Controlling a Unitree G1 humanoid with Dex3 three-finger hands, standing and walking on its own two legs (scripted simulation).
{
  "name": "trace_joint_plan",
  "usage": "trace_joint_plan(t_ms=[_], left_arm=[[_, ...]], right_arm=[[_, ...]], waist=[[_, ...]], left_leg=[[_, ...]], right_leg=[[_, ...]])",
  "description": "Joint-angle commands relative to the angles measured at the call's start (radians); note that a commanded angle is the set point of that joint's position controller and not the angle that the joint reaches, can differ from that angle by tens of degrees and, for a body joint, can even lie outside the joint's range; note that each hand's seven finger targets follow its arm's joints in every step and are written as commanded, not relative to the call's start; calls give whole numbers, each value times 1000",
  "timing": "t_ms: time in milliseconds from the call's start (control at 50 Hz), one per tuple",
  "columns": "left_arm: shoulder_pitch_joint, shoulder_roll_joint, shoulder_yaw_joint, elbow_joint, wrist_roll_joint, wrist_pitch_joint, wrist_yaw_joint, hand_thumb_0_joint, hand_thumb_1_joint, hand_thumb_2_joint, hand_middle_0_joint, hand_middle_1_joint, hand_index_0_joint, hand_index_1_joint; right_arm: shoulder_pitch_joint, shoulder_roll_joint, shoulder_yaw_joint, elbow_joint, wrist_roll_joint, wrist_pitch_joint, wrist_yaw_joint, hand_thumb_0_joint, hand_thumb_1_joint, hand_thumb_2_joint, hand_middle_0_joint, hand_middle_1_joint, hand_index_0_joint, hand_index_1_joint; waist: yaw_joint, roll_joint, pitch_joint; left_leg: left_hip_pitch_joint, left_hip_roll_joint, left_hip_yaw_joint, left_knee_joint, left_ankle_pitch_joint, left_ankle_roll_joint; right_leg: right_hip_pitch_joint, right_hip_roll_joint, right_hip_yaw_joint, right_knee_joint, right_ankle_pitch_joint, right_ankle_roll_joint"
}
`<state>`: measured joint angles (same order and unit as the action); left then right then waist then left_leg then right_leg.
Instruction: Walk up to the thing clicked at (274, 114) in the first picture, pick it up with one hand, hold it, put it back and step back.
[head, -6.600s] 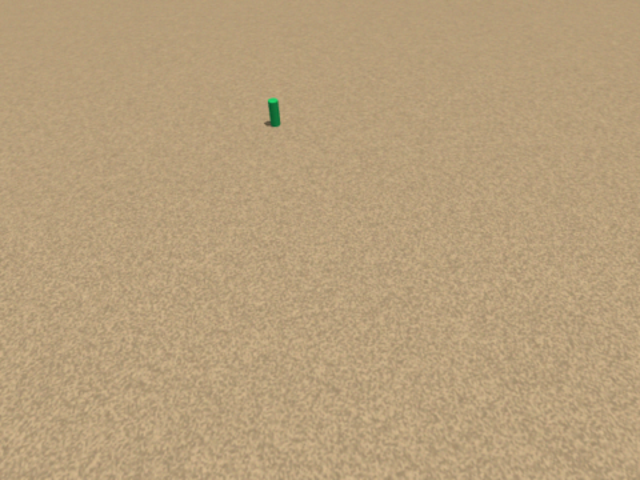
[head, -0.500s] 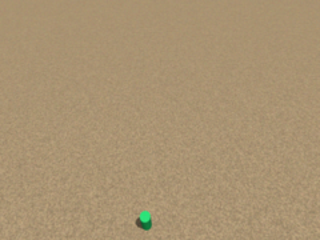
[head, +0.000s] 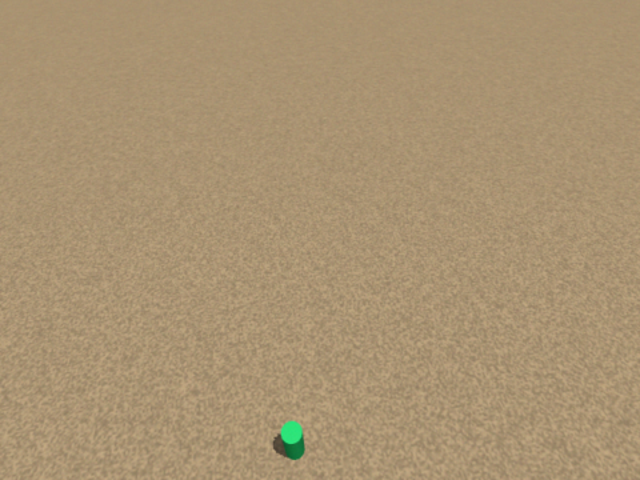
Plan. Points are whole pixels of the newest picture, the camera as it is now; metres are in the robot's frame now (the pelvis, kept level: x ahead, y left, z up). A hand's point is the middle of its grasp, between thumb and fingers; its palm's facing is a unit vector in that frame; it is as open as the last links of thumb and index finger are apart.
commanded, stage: stand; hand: left
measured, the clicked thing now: (293, 441) +0.38 +0.11 -0.71
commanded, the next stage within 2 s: go down in 1.96 s
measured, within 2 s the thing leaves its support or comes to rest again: neither
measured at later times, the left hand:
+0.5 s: hand out of the picture +0.06 +0.25 -0.16, palm faces -0.01 -0.94 -0.34, open 7.4 cm
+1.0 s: hand out of the picture +0.07 +0.25 -0.16, palm faces -0.01 -0.94 -0.34, open 7.4 cm
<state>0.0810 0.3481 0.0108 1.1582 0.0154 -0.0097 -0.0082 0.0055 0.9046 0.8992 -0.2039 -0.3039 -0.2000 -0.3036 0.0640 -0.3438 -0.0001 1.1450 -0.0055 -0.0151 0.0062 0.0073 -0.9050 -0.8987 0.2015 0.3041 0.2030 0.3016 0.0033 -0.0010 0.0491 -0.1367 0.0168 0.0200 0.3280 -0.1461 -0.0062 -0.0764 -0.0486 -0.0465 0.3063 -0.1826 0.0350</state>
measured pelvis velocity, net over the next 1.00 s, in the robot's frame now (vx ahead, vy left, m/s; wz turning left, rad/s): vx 0.00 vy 0.00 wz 0.01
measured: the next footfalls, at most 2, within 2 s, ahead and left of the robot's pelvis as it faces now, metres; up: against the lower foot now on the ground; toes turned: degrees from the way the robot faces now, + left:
none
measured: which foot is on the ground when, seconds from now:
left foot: down 0.00-1.00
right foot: down 0.00-1.00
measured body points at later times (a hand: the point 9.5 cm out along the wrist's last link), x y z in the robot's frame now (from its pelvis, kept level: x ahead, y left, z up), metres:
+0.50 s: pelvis +0.00 +0.00 +0.00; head +0.00 +0.00 +0.45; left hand +0.06 +0.30 -0.13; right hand +0.08 -0.30 -0.13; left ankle +0.02 +0.12 -0.75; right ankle -0.01 -0.14 -0.75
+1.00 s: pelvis +0.00 +0.00 +0.00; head +0.01 +0.00 +0.45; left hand +0.07 +0.30 -0.13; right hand +0.09 -0.30 -0.13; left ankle +0.02 +0.12 -0.75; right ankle -0.01 -0.14 -0.75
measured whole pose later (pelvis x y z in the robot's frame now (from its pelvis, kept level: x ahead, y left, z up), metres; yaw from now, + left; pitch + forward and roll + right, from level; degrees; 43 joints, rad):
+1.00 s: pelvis +0.00 +0.00 +0.00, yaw +1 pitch -2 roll +0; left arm 0.11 0.35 0.00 1.14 0.02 -0.01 -0.01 0.01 0.90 0.90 -0.20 -0.30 -0.20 -0.30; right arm 0.10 -0.35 0.01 1.14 -0.01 -0.01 0.01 0.01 -0.91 -0.90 0.20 0.30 0.20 0.30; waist 0.00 0.00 0.05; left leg -0.15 0.02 0.01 0.33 -0.15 -0.01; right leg -0.08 -0.04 -0.06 0.31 -0.19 0.03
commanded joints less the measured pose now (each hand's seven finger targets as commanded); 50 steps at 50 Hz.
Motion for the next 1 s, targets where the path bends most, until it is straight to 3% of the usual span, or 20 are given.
trace_joint_plan(t_ms=[0,80,320,540,720,980], left_arm=[[-49,215,34,-62,-4,-16,14,0,900,900,-200,-300,-200,-300],[-35,212,32,-60,-2,-14,12,0,900,900,-200,-300,-200,-300],[-24,215,30,-71,-6,-19,13,0,900,900,-200,-300,-200,-300],[-10,211,26,-69,-4,-19,13,0,900,900,-200,-300,-200,-300],[-8,220,29,-76,-5,-22,14,0,900,900,-200,-300,-200,-300],[2,215,30,-78,-2,-16,12,0,899,900,-200,-300,-200,-300]], right_arm=[[-46,-217,-38,-57,-4,-16,-13,0,-900,-900,200,300,200,300],[-46,-222,-39,-53,-2,-13,-10,0,-900,-900,200,300,200,300],[-25,-216,-35,-49,-4,-17,-9,0,-900,-900,200,300,200,300],[-22,-224,-36,-53,-4,-10,-8,0,-900,-900,200,300,200,300],[-16,-216,-33,-58,-3,-14,-8,0,-900,-900,200,300,200,300],[-13,-226,-32,-60,-4,-14,-11,0,-900,-900,200,300,200,300]], waist=[[-7,6,-76],[-7,1,-54],[-7,4,-83],[-8,-2,-44],[-5,0,-73],[-1,14,-73]], left_leg=[[11,117,-110,-69,82,16],[-3,113,-117,-78,-14,16],[20,118,-112,-52,125,20],[7,110,-114,-55,19,18],[14,118,-117,-43,117,20],[15,119,-116,-51,103,20]], right_leg=[[-11,-97,83,-53,57,-39],[-40,-93,83,-61,5,-41],[-14,-102,87,-51,87,-44],[-56,-96,89,-75,-3,-42],[-16,-101,87,-63,67,-41],[-12,-103,83,-62,62,-45]])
